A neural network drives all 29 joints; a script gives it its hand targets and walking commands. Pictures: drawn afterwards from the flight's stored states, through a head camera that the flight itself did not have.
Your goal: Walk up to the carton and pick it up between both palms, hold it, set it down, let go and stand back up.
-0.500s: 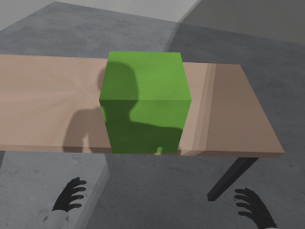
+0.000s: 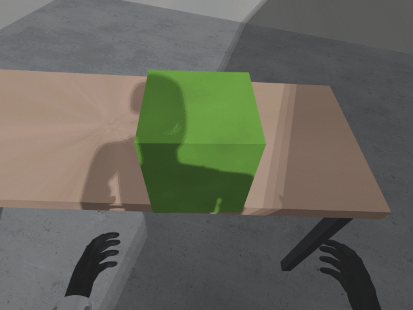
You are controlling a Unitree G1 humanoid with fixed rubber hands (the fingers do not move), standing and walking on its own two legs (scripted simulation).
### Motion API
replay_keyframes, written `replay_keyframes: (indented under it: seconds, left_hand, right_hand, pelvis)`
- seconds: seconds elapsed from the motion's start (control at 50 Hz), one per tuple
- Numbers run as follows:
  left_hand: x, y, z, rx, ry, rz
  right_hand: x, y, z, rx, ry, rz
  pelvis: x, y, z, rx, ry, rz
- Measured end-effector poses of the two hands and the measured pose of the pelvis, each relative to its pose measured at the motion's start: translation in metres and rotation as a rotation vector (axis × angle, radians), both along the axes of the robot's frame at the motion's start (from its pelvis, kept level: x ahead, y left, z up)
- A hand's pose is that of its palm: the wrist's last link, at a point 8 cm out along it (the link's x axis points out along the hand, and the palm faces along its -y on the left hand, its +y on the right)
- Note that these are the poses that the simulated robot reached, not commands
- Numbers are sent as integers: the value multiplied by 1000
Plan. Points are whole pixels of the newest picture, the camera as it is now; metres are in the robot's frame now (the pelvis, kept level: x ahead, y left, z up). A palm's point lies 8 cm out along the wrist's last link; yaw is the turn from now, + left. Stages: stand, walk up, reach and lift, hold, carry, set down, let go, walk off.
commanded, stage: reach and lift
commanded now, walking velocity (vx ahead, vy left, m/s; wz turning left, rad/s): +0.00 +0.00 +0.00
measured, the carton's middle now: (198, 146) +0.43 +0.03 +0.04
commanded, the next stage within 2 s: none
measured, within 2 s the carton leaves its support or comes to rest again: neither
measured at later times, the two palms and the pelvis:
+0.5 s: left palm (99, 241) +0.22 +0.19 +0.04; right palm (353, 249) +0.21 -0.23 +0.07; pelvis +0.00 +0.00 +0.00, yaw +0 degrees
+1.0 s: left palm (95, 189) +0.28 +0.19 +0.11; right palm (342, 194) +0.28 -0.21 +0.12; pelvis -0.01 -0.01 +0.00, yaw +0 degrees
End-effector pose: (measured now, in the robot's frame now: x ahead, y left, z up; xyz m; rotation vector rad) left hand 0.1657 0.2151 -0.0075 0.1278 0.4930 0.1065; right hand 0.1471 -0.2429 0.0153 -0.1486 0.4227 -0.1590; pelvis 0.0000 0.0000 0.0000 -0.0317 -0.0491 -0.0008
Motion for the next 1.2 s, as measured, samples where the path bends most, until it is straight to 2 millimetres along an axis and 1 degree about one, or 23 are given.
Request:
replay_keyframes:
  seconds: [0.08,0.18,0.26,0.34,0.42,0.58,0.68,0.76,0.82,0.9,1.0,1.1,1.2]
  left_hand:
    - [0,-6,5,-9,-25,-3]
    - [4,-12,18,-17,-85,-4]
    - [13,-16,29,-32,-127,-6]
    - [25,-18,32,-39,-119,-13]
    - [38,-22,39,-50,-114,-24]
    - [70,-28,67,-53,-163,-46]
    - [86,-22,77,-49,-157,-42]
    - [93,-13,85,-43,-162,-17]
    - [97,-12,90,-45,-166,-18]
    - [104,-16,99,-49,-179,-34]
    - [114,-22,116,-50,-212,-51]
    - [131,-25,127,-57,-206,-54]
    - [151,-29,145,-61,-231,-51]
  right_hand:
    - [3,2,11,5,-52,9]
    - [10,5,24,24,-105,18]
    - [16,8,31,36,-120,13]
    - [26,10,37,42,-128,3]
    - [40,13,43,58,-138,-2]
    - [77,19,59,94,-190,1]
    - [92,23,66,123,-199,-9]
    - [103,26,74,142,-220,-7]
    - [109,28,80,145,-235,-3]
    - [117,32,89,156,-259,8]
    - [130,35,103,167,-296,29]
    - [150,35,99,178,-237,23]
    - [168,38,109,183,-248,31]
  pelvis:
    - [-3,-1,0,2,-4,0]
    - [-5,-3,0,4,-8,0]
    - [-7,-4,0,5,-9,0]
    - [-6,-4,0,5,-9,0]
    - [-5,-4,0,5,-6,0]
    - [-2,-4,0,5,1,0]
    - [0,-4,0,5,5,0]
    - [0,-4,0,5,5,0]
    - [-1,-4,0,5,4,0]
    - [-3,-4,0,6,0,0]
    - [-8,-6,0,8,-6,0]
    - [-12,-8,0,11,-11,0]
    - [-11,-10,0,13,-11,1]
